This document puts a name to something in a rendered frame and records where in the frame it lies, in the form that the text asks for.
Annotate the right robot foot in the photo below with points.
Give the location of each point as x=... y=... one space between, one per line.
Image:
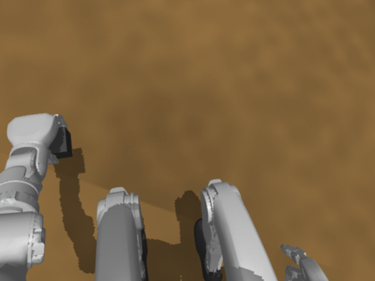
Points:
x=201 y=249

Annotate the small box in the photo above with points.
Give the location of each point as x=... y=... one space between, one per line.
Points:
x=61 y=145

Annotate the right robot hand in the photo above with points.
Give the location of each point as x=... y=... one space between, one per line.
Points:
x=309 y=269

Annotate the left robot hand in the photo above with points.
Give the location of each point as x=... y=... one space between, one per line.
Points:
x=37 y=128

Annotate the left robot arm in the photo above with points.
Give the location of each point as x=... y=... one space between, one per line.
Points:
x=22 y=236

